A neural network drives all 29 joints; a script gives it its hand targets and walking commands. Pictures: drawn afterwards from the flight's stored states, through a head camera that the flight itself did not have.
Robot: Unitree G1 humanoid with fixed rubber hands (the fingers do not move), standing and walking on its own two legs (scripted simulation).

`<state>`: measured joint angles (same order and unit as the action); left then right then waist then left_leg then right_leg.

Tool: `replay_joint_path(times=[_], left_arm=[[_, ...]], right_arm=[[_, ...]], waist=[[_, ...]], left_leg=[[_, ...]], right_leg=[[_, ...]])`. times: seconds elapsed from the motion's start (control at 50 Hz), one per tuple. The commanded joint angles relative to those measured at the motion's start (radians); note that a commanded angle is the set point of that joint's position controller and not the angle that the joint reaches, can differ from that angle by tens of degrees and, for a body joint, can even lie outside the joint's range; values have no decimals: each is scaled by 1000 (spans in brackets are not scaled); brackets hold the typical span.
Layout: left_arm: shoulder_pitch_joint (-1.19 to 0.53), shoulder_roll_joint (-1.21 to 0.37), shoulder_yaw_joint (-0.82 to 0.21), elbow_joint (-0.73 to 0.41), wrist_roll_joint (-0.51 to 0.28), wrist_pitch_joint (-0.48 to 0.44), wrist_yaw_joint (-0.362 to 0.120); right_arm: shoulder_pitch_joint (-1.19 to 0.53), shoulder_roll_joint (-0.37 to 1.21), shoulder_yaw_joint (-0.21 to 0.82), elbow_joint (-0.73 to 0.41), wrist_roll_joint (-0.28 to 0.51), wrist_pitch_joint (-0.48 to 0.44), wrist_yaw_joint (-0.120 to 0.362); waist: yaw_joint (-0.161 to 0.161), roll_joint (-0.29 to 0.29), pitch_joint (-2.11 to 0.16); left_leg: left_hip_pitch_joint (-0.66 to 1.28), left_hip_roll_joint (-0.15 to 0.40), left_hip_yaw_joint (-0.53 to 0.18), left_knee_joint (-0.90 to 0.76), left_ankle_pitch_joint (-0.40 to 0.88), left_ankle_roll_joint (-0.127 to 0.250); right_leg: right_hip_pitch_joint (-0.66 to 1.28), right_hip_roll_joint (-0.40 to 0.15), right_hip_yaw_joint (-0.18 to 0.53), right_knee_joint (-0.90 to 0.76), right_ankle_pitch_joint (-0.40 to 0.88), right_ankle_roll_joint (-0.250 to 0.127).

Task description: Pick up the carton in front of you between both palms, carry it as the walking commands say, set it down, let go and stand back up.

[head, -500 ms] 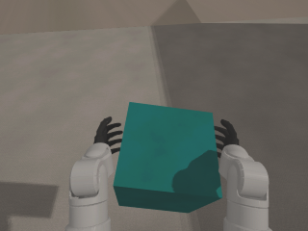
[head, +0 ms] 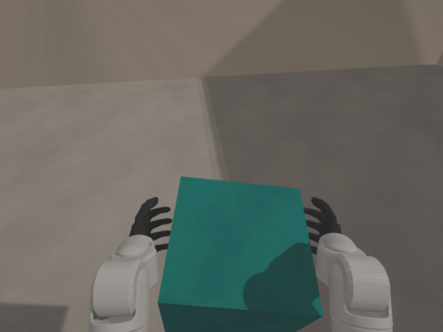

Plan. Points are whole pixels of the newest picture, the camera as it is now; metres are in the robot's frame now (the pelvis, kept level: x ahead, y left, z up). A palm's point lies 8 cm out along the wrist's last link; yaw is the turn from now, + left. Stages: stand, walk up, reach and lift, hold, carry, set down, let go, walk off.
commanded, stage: carry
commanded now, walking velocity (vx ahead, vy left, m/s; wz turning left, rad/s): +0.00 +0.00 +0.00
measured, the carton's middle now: (230, 266) +0.27 +0.00 +0.01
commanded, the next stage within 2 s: none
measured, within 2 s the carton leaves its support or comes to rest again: neither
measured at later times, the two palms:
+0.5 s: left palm (161, 157) +0.47 +0.15 +0.11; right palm (295, 152) +0.47 -0.14 +0.12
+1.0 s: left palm (161, 156) +0.49 +0.16 +0.10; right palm (290, 155) +0.49 -0.13 +0.10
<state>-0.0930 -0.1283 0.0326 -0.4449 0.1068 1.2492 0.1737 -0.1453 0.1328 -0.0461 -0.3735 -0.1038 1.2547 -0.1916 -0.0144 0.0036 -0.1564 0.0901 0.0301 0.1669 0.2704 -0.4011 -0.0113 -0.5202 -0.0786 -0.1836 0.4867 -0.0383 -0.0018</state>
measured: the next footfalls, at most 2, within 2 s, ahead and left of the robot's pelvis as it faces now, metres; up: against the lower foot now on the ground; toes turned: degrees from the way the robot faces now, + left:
right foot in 0.02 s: +0.20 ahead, -0.11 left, +0.00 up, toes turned -1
left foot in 0.38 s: +0.28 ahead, +0.11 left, +0.00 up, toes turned -7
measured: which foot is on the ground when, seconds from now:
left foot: down 0.00-0.06, up 0.08-0.36, down 0.38-1.00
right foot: up 0.00-0.00, down 0.02-1.00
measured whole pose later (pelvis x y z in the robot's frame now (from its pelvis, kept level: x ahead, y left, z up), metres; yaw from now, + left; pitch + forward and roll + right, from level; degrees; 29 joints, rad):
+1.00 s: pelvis +0.23 +0.02 +0.00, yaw -1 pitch +3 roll +0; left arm -0.11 -0.13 0.03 -0.37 0.12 1.24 0.17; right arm -0.15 0.13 -0.06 -0.33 -0.12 1.23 -0.18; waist 0.00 -0.01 -0.14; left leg -0.33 0.05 0.18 0.56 -0.28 0.03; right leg -0.19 -0.09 -0.16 0.53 -0.38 0.03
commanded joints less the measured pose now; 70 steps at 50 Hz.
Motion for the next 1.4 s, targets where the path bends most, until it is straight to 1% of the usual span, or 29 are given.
replay_joint_path(times=[0.0, 0.02, 0.04, 0.06, 0.08, 0.1, 0.12, 0.14, 0.16, 0.2, 0.24, 0.26, 0.3, 0.32, 0.34, 0.36, 0.38, 0.4, 0.42, 0.46, 0.5, 0.58, 0.66, 0.76, 0.82, 0.9, 1.02, 1.16, 1.38], left_arm=[[-415, -886, -607, 12, -376, 3, -227], [-402, -875, -596, 18, -373, 6, -229], [-425, -877, -582, 45, -368, -1, -233], [-386, -916, -590, 55, -382, -7, -238], [-393, -954, -596, 35, -388, -18, -245], [-409, -1004, -606, 22, -394, -31, -251], [-433, -1044, -616, 7, -400, -44, -257], [-450, -1071, -624, -7, -407, -55, -261], [-463, -1085, -629, -24, -414, -64, -264], [-447, -1087, -635, -40, -417, -75, -269], [-415, -1065, -636, -53, -416, -77, -271], [-406, -1052, -636, -62, -416, -75, -271], [-400, -1020, -637, -76, -412, -65, -266], [-392, -1002, -635, -71, -405, -57, -264], [-385, -982, -631, -54, -393, -48, -261], [-378, -957, -623, -29, -378, -40, -256], [-400, -934, -628, -37, -374, -26, -251], [-419, -918, -626, -39, -376, -11, -248], [-440, -912, -626, -23, -376, -1, -248], [-450, -913, -625, 13, -377, 10, -249], [-468, -933, -631, 23, -385, 9, -250], [-491, -981, -636, 23, -399, -2, -251], [-479, -1000, -634, 11, -400, -14, -248], [-454, -998, -630, -6, -393, -22, -245], [-448, -991, -630, -13, -390, -24, -245], [-437, -982, -631, -8, -384, -22, -249], [-431, -972, -632, 50, -360, -47, -278], [-496, -972, -599, 153, -322, -143, -318], [-497, -958, -518, 339, -228, -332, -365]], right_arm=[[-405, 862, 619, -68, 389, 0, 258], [-408, 848, 616, -65, 385, 4, 255], [-427, 869, 632, -82, 390, 8, 253], [-418, 885, 642, -74, 399, 8, 258], [-429, 936, 656, -64, 407, -4, 264], [-438, 985, 666, -68, 414, -18, 271], [-446, 1030, 675, -71, 421, -32, 276], [-447, 1059, 681, -80, 423, -45, 278], [-442, 1077, 685, -87, 420, -56, 276], [-408, 1085, 691, -98, 410, -71, 268], [-387, 1068, 693, -121, 400, -76, 261], [-385, 1055, 693, -134, 398, -74, 259], [-381, 1025, 690, -150, 399, -62, 259], [-377, 1005, 683, -147, 399, -53, 261], [-375, 979, 671, -140, 397, -41, 264], [-377, 946, 656, -129, 396, -25, 268], [-399, 921, 649, -105, 391, -17, 271], [-383, 916, 633, -60, 387, -12, 275], [-370, 915, 616, -28, 383, -6, 278], [-354, 919, 590, 25, 377, 0, 283], [-369, 934, 585, 36, 381, -3, 284], [-412, 978, 601, 9, 394, -15, 280], [-427, 996, 622, -30, 404, -24, 274], [-418, 994, 640, -59, 410, -27, 272], [-413, 989, 644, -66, 409, -26, 273], [-397, 981, 641, -56, 401, -24, 276], [-378, 975, 631, 18, 368, -49, 305], [-434, 973, 596, 126, 323, -147, 348], [-424, 965, 515, 318, 221, -337, 390]], waist=[[26, 89, -100], [37, -5, -179], [50, -273, -305], [38, -291, -298], [35, -224, -295], [35, -135, -300], [29, -75, -271], [23, -83, -262], [23, -109, -264], [21, -135, -277], [26, -168, -284], [28, -175, -289], [21, -150, -276], [20, -126, -252], [20, -98, -237], [24, -49, -229], [30, 24, -213], [24, 92, -188], [21, 98, -157], [20, 88, -150], [20, 79, -181], [17, 48, -230], [16, 21, -259], [16, 0, -263], [16, -4, -249], [15, -4, -215], [15, 0, -151], [15, -2, -115], [14, -1, -132]], left_leg=[[-143, 130, 52, 298, 786, 30], [-295, 96, 45, 504, 492, -9], [-595, -24, 5, 826, 138, -56], [-676, -59, -85, 966, -143, -41], [-683, -6, -147, 999, -138, -14], [-674, 34, -166, 958, -104, 5], [-645, 73, -171, 847, -55, 12], [-582, 80, -151, 707, -15, 11], [-525, 61, -117, 613, -4, 3], [-445, 42, -84, 451, -1, -13], [-415, 26, -54, 349, 86, -15], [-398, 26, -43, 314, 138, -14], [-315, 32, -15, 186, 310, -12], [-274, 47, -15, 113, 409, -14], [-221, 84, -34, 87, 453, -16], [-160, 157, -93, 95, 577, -15], [-177, 206, -138, 155, 683, 20], [-233, 211, -154, 153, 622, 40], [-268, 197, -144, 148, 640, 38], [-263, 180, -129, 174, 747, 31], [-226, 170, -118, 207, 837, 31], [-190, 164, -109, 247, 915, 45], [-189, 153, -102, 274, 903, 51], [-214, 140, -93, 288, 820, 49], [-231, 136, -91, 284, 748, 47], [-251, 139, -93, 263, 648, 45], [-282, 141, -99, 219, 531, 42], [-293, 138, -109, 171, 395, 42], [-299, 138, -113, 151, 332, 41]], right_leg=[[367, 81, -82, -75, 37, -14], [571, -80, 107, -74, 210, -31], [854, -333, 499, -91, 322, -204], [801, -353, 561, -157, 508, -242], [753, -328, 445, -137, 590, -224], [704, -310, 368, -129, 583, -193], [624, -285, 296, -153, 530, -155], [556, -242, 220, -182, 447, -112], [519, -220, 171, -198, 423, -105], [491, -201, 105, -205, 415, -123], [494, -201, 75, -183, 434, -129], [492, -195, 63, -170, 410, -124], [441, -160, 32, -125, 261, -91], [406, -135, 28, -104, 159, -61], [365, -121, 30, -76, 76, -36], [300, -107, 29, -37, -31, -12], [294, -70, 51, -55, -84, 19], [328, -70, 65, -66, -129, 25], [340, -81, 70, -47, -95, 26], [352, -88, 72, -18, 26, 32], [355, -82, 70, -1, 99, 39], [363, -71, 63, 21, 136, 44], [380, -70, 64, 36, 181, 42], [396, -77, 67, 41, 221, 37], [392, -83, 71, 36, 201, 33], [374, -88, 78, 16, 120, 26], [339, -92, 88, -24, 5, 19], [302, -93, 102, -69, -134, 9], [286, -90, 110, -77, -182, 0]])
